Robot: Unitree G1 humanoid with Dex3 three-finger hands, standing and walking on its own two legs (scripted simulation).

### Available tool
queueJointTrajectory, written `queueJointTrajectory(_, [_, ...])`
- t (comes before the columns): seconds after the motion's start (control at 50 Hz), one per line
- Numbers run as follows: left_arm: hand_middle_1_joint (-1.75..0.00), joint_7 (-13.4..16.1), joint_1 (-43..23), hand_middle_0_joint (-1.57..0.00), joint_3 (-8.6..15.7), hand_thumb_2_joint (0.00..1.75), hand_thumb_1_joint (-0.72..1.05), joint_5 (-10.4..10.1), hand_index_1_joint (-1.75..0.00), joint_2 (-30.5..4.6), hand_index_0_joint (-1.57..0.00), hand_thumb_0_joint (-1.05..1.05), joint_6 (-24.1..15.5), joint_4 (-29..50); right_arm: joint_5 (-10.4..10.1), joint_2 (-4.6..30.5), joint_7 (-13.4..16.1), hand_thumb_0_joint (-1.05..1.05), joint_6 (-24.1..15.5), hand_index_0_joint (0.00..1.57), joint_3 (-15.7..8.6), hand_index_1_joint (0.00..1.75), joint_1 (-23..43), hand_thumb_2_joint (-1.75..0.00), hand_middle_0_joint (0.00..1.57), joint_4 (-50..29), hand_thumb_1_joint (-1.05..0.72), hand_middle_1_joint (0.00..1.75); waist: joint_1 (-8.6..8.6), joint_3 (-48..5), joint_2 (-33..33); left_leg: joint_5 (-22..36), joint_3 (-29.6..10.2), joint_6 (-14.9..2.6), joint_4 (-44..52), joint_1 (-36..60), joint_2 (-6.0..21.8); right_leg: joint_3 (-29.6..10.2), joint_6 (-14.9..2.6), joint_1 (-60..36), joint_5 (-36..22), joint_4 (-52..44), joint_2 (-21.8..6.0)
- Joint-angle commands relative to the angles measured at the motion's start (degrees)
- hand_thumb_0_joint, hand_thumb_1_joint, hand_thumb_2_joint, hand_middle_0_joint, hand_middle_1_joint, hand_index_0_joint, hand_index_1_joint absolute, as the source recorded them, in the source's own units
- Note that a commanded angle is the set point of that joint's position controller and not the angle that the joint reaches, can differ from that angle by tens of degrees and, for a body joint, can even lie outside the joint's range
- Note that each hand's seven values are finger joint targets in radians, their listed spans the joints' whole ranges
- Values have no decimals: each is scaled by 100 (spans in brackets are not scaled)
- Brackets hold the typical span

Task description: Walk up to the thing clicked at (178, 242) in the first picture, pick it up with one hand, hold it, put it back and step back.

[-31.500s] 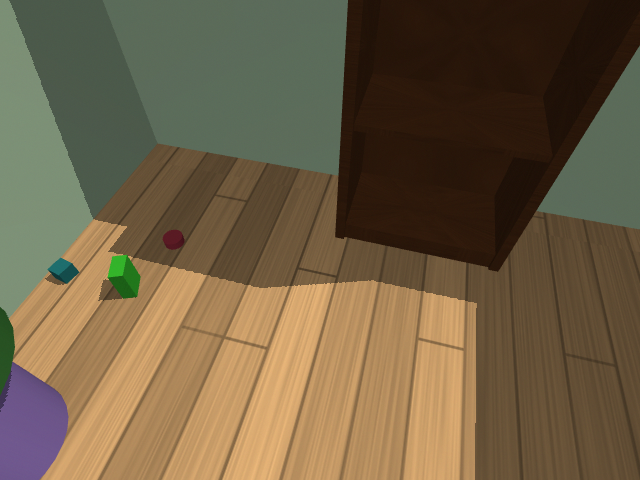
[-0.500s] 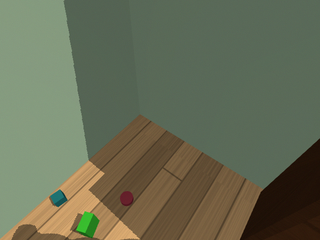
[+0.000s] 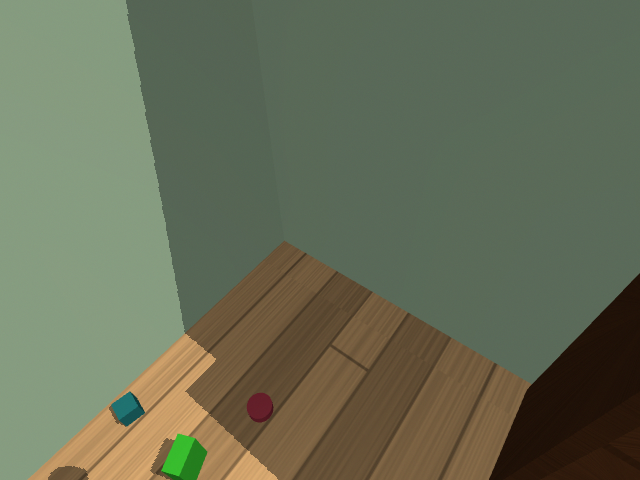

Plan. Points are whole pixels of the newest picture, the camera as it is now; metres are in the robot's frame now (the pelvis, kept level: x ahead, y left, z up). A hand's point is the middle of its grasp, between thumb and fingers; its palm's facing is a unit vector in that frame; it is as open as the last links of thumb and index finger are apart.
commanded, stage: stand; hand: left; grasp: from above
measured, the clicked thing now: (260, 407) +0.45 +0.23 -0.76
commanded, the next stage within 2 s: step back in 1.64 s
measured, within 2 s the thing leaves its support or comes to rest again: neither
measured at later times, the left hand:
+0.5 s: hand out of the picture +0.06 +0.23 -0.16, palm faces +0.01 -0.94 -0.33, open 7.4 cm
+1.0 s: hand out of the picture +0.07 +0.21 -0.17, palm faces +0.00 -0.96 -0.28, open 7.4 cm
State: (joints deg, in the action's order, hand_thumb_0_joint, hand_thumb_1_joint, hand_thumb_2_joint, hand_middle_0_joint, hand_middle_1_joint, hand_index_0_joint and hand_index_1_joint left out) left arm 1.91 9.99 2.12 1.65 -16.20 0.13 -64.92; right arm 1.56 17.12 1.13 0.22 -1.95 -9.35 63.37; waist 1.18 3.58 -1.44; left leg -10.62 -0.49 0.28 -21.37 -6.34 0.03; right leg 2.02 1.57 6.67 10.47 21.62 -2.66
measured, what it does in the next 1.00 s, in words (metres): stands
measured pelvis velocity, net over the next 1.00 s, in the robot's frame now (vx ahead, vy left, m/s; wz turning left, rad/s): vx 0.02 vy -0.01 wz -0.03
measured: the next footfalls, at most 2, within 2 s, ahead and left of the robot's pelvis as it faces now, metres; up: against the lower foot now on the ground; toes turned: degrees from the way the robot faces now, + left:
none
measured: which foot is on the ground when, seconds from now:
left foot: down 0.00-1.00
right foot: down 0.00-1.00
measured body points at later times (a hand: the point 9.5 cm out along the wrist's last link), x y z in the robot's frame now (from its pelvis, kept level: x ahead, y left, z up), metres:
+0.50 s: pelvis +0.01 -0.01 +0.00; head +0.01 -0.01 +0.45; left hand +0.06 +0.28 -0.14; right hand +0.05 -0.29 -0.14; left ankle +0.02 +0.12 -0.75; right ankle +0.02 -0.13 -0.75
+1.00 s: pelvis +0.02 -0.01 +0.00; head +0.03 -0.01 +0.45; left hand +0.07 +0.26 -0.15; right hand +0.06 -0.27 -0.15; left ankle +0.02 +0.12 -0.75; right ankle +0.02 -0.13 -0.75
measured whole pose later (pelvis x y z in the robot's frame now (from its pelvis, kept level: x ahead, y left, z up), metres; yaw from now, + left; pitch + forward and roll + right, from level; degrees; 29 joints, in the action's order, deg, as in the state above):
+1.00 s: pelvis +0.02 -0.01 +0.00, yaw -1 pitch -3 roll +0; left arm 1.2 8.3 1.3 0.8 -13.8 0.1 -67.1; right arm 1.0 15.2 0.9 0.1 -0.3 -8.8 66.0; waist 0.4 3.2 -0.8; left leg -11.3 0.7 0.8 -18.9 -5.1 1.1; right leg 0.9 1.1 6.2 10.7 19.5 -1.6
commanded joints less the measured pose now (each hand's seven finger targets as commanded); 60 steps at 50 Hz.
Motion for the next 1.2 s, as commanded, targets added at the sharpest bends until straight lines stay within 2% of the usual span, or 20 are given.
queueJointTrajectory(0.0, [-30, 38, -185, -20, 180, 90, 90, 1, -30, -1143, -20, 0, -118, 237, 1, 999, 43, 0, -118, 20, -154, 30, 159, -90, 20, -261, -90, 30, -38, -37, 168, -90, -536, -129, 536, -272, 538, -525, -166, 33, 72, -543, -420])
queueJointTrajectory(0.18, [-30, 4, -384, -20, 180, 90, 90, -27, -30, -1208, -20, 0, -134, 202, -19, 1073, 31, 0, -146, 20, -115, 30, 238, -90, 20, -198, -90, 30, -60, -191, 112, 139, -505, -124, 560, -206, 608, -578, -201, -82, -199, -561, -459])
queueJointTrajectory(0.32, [-30, -29, -394, -20, 173, 90, 90, -44, -30, -1231, -20, 0, -124, 152, -30, 1121, 30, 0, -150, 20, -89, 30, 247, -90, 20, -151, -90, 30, -46, -186, 96, 73, -486, -117, 627, -163, 627, -583, -217, -67, -143, -582, -432])
queueJointTrajectory(0.36, [-30, -41, -370, -20, 133, 90, 90, -41, -30, -1115, -20, 0, -104, 88, -41, 1008, 24, 0, -144, 20, -51, 30, 267, -90, 20, -129, -90, 30, -49, -114, 121, -49, -481, -109, 659, -185, 609, -539, -211, 34, 8, -580, -375])
queueJointTrajectory(0.38, [-30, -38, -428, -20, 164, 90, 90, -42, -30, -1226, -20, 0, -119, 141, -25, 1113, 29, 0, -153, 20, -78, 30, 231, -90, 20, -145, -90, 30, -64, -204, 123, 71, -466, -121, 615, -147, 645, -601, -230, -37, -117, -589, -436])
queueJointTrajectory(0.46, [-30, -51, -331, -20, 103, 90, 90, -51, -30, -1058, -20, 0, -97, 75, -52, 1024, 22, 0, -136, 20, -35, 30, 224, -90, 20, -83, -90, 30, -46, -157, 118, -32, -453, -113, 661, -176, 609, -562, -213, -1, -58, -584, -380])
queueJointTrajectory(0.62, [-30, -33, -344, -20, 117, 90, 90, -73, -30, -1073, -20, 0, -121, 82, -48, 1015, 28, 0, -152, 20, -32, 30, 165, -90, 20, -55, -90, 30, -106, -397, 147, 653, -378, -140, 520, 52, 660, -570, -224, -148, -846, -496, -434])
queueJointTrajectory(0.68, [-30, -37, -270, -20, 62, 90, 90, -82, -30, -851, -20, 0, -89, 13, -52, 778, 31, 0, -134, 20, 36, 30, 117, -90, 20, 9, -90, 30, -96, -336, 166, 592, -347, -123, 572, 42, 624, -535, -215, -110, -775, -490, -391])
queueJointTrajectory(0.78, [-30, -33, -220, -20, 52, 90, 90, -73, -30, -821, -20, 0, -80, -13, -51, 791, 30, 0, -113, 20, 25, 30, 70, -90, 20, 43, -90, 30, -95, -205, 186, 555, -341, -100, 574, 31, 628, -556, -200, -10, -605, -530, -365])
queueJointTrajectory(0.8, [-30, -37, -225, -20, 70, 90, 90, -68, -30, -894, -20, 0, -97, 34, -42, 891, 32, 0, -123, 20, 1, 30, 101, -90, 20, 5, -90, 30, -92, -253, 179, 574, -321, -121, 525, 53, 643, -570, -201, -19, -705, -526, -386])
queueJointTrajectory(0.84, [-30, -28, -212, -20, 60, 90, 90, -67, -30, -816, -20, 0, -110, 7, -59, 764, 29, 0, -116, 20, 18, 30, 96, -90, 20, 26, -90, 30, -97, -310, 200, 716, -326, -111, 523, 97, 641, -530, -197, -58, -806, -480, -377])
queueJointTrajectory(0.88, [-30, -26, -213, -20, 77, 90, 90, -75, -30, -838, -20, 0, -117, 27, -52, 814, 42, 0, -126, 20, 1, 30, 71, -90, 20, 13, -90, 30, -109, -394, 139, 831, -296, -133, 471, 114, 650, -583, -208, -151, -1078, -470, -416])
queueJointTrajectory(1.0, [-30, -20, -199, -20, 94, 90, 90, -71, -30, -841, -20, 0, -112, 65, -48, 785, 51, 0, -135, 20, -14, 30, 33, -90, 20, -3, -90, 30, -119, -356, 81, 895, -264, -114, 495, 71, 646, -567, -213, -161, -1145, -408, -402])
queueJointTrajectory(1.04, [-30, -19, -151, -20, 67, 90, 90, -75, -30, -704, -20, 0, -107, 34, -61, 686, 42, 0, -139, 20, -2, 30, 66, -90, 20, 10, -90, 30, -91, -365, 85, 980, -278, -107, 502, 125, 650, -506, -213, -118, -1081, -371, -365])
queueJointTrajectory(1.06, [-30, -24, -166, -20, 95, 90, 90, -69, -30, -843, -20, 0, -119, 93, -46, 829, 49, 0, -155, 20, -31, 30, 43, -90, 20, -23, -90, 30, -91, -352, 102, 968, -273, -120, 480, 99, 669, -562, -209, -153, -1134, -377, -404])
queueJointTrajectory(1.08, [-30, -23, -171, -20, 86, 90, 90, -76, -30, -783, -20, 0, -109, 55, -57, 706, 47, 0, -146, 20, -6, 30, 53, -90, 20, 10, -90, 30, -82, -286, 126, 903, -294, -104, 531, 106, 663, -521, -207, -57, -968, -388, -368])
queueJointTrajectory(1.1, [-30, -25, -208, -20, 96, 90, 90, -66, -30, -845, -20, 0, -109, 92, -44, 798, 45, 0, -150, 20, -24, 30, 90, -90, 20, -29, -90, 30, -95, -233, 122, 755, -288, -103, 532, 56, 657, -563, -191, -24, -850, -443, -373])
queueJointTrajectory(1.14, [-30, -19, -212, -20, 83, 90, 90, -65, -30, -788, -20, 0, -106, 74, -52, 705, 43, 0, -133, 20, -18, 30, 33, -90, 20, -4, -90, 30, -115, -254, 186, 685, -295, -104, 549, 49, 649, -538, -200, -23, -758, -437, -364])
queueJointTrajectory(1.16, [-30, -30, -186, -20, 102, 90, 90, -58, -30, -883, -20, 0, -116, 119, -39, 894, 42, 0, -144, 20, -54, 30, 110, -90, 20, -51, -90, 30, -80, -195, 128, 601, -306, -122, 523, 44, 668, -581, -188, 4, -757, -473, -378])
queueJointTrajectory(1.18, [-30, -21, -215, -20, 90, 90, 90, -52, -30, -843, -20, 0, -115, 95, -51, 810, 37, 0, -133, 20, -55, 30, 124, -90, 20, -59, -90, 30, -115, -285, 194, 661, -312, -123, 535, 104, 672, -528, -208, -8, -732, -443, -364])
